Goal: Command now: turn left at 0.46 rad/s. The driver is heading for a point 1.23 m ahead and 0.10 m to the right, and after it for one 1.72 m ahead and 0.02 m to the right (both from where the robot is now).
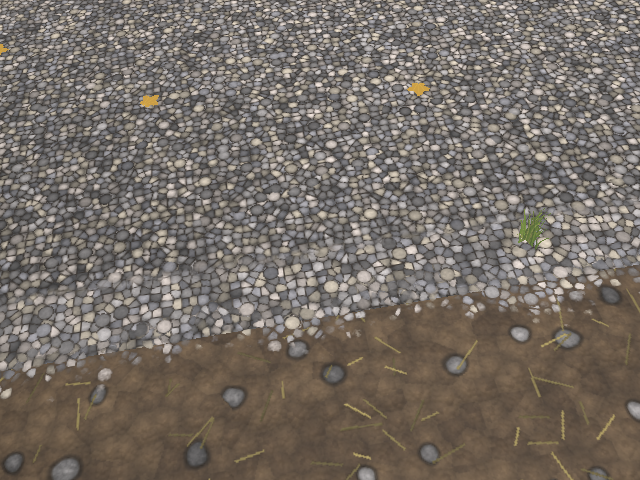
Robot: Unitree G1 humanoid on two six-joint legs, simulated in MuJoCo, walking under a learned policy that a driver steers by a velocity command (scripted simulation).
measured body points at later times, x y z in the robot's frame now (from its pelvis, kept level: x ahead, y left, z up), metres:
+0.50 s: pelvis +0.06 +0.05 +0.01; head +0.07 +0.05 +0.46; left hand +0.17 +0.34 -0.11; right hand +0.16 -0.23 -0.10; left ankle +0.00 +0.14 -0.74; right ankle +0.14 -0.10 -0.71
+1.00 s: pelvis +0.28 +0.00 +0.00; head +0.31 -0.02 +0.45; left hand +0.25 +0.27 -0.12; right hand +0.50 -0.23 -0.09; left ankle +0.44 +0.19 -0.68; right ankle +0.19 -0.09 -0.74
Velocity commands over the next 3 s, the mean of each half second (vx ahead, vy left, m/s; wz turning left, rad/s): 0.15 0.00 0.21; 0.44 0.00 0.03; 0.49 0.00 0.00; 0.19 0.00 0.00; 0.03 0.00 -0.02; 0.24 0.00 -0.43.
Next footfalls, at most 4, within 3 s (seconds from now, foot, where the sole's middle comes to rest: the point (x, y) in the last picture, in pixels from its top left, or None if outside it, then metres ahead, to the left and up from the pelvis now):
0.16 left None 0.04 0.15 -0.78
0.64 right None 0.23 -0.09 -0.78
1.18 left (284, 427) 0.56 0.15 -0.78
1.66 right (372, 301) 0.87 -0.06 -0.78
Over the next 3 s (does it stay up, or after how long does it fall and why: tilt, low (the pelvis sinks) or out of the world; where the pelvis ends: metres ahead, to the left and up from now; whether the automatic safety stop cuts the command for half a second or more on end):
stays up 0.89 -0.02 0.01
